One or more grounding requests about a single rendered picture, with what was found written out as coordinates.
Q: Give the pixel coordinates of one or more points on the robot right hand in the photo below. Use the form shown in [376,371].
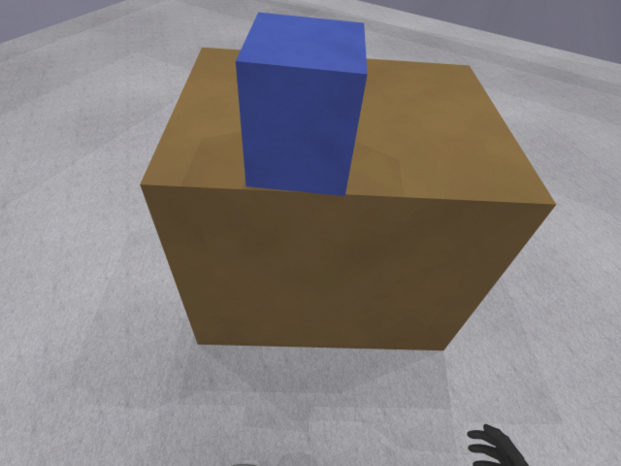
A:
[505,451]

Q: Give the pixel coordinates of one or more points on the carton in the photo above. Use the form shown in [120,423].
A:
[301,82]

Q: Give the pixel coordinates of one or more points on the pedestal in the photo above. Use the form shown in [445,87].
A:
[439,201]

